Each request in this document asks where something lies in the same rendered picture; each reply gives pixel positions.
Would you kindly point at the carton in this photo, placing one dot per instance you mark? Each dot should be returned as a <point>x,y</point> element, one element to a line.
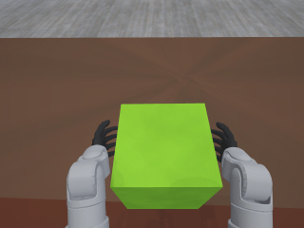
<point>164,157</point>

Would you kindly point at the left robot hand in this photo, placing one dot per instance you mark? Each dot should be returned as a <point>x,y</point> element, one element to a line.
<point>100,137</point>

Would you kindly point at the right robot forearm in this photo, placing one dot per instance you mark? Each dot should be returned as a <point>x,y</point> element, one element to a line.
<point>251,190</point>

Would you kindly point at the left robot forearm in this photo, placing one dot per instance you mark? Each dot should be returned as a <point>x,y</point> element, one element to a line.
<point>85,189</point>

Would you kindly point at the right robot hand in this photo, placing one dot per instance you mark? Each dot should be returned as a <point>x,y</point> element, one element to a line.
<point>226,140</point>

